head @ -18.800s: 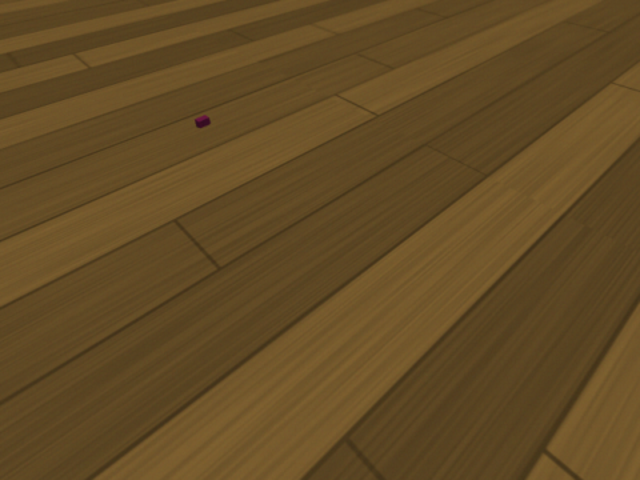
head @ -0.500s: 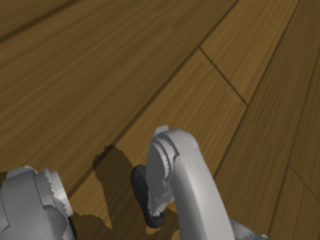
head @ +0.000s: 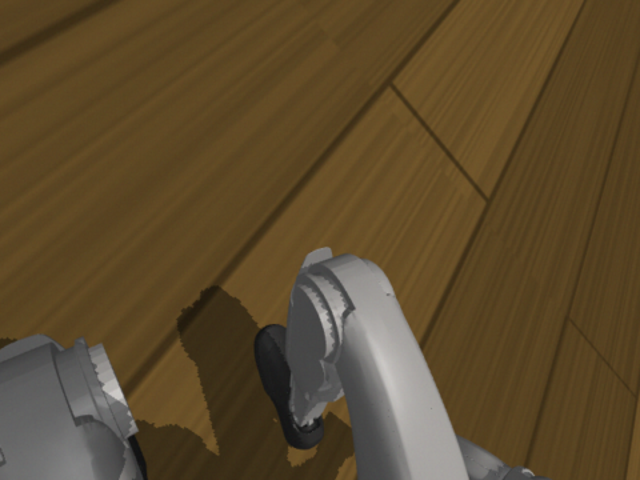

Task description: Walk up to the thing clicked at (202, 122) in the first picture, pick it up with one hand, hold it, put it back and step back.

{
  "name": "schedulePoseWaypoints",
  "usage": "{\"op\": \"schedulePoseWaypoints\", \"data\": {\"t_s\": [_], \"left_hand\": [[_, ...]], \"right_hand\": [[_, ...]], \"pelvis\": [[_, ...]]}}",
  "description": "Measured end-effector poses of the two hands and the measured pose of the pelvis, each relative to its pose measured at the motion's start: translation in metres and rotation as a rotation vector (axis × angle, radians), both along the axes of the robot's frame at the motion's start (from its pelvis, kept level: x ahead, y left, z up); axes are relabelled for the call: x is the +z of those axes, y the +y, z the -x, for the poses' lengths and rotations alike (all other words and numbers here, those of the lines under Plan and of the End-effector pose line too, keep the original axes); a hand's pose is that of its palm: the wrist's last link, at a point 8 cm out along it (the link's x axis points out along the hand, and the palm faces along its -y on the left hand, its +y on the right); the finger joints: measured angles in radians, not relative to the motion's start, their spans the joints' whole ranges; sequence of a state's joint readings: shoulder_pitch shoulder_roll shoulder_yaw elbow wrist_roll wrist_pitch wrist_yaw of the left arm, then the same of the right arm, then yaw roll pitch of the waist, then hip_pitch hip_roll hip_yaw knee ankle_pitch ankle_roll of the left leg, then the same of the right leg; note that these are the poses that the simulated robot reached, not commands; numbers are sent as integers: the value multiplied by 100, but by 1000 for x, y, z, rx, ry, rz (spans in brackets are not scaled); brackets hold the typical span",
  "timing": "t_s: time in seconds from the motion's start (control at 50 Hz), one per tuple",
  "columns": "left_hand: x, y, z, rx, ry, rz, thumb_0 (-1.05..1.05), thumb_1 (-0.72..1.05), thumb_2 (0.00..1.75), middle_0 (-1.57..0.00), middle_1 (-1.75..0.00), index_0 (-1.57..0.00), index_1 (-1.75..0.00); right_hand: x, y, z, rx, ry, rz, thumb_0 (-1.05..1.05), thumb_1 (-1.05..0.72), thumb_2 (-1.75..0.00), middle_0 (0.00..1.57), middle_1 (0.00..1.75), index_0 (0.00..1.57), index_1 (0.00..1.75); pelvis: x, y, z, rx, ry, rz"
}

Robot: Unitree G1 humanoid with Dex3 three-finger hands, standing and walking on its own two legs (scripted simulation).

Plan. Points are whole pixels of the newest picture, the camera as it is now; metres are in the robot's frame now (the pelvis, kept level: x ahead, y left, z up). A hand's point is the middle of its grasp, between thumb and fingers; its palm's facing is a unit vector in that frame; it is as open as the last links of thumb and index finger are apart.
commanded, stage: close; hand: left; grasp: from above
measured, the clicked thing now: out of the picture +0.37 +0.35 -0.27
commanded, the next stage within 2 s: settle in 1.44 s
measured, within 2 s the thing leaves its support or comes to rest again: leaves its support in 1.86 s
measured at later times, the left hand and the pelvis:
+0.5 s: hand out of the picture +0.37 +0.36 -0.26, palm faces -0.29 -0.34 -0.89, open 12.2 cm; pelvis +0.00 +0.00 +0.01, yaw +0 degrees
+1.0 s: hand out of the picture +0.37 +0.36 -0.25, palm faces -0.31 -0.33 -0.89, open 10.3 cm; pelvis +0.00 +0.00 +0.01, yaw +0 degrees
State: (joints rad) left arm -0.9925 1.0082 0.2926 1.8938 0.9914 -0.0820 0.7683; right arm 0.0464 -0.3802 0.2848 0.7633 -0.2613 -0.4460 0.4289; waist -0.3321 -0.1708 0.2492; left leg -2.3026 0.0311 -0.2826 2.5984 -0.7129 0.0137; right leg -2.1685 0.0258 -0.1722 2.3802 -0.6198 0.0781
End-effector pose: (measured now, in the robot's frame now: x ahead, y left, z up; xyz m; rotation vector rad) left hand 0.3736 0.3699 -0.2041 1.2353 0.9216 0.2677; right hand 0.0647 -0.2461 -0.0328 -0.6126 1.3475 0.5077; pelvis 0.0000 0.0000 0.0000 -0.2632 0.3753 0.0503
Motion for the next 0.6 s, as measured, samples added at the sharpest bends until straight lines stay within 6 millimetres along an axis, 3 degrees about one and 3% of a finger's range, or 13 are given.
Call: {"op": "schedulePoseWaypoints", "data": {"t_s": [0.6], "left_hand": [[4, -4, -2, -21, 2, -2, 0, -16, 67, -30, -84, -36, -82]], "right_hand": [[6, 0, 4, -19, 4, 7, 1, -88, -89, 20, 30, 20, 30]], "pelvis": [[6, 0, 1, 0, 12, 3]]}}
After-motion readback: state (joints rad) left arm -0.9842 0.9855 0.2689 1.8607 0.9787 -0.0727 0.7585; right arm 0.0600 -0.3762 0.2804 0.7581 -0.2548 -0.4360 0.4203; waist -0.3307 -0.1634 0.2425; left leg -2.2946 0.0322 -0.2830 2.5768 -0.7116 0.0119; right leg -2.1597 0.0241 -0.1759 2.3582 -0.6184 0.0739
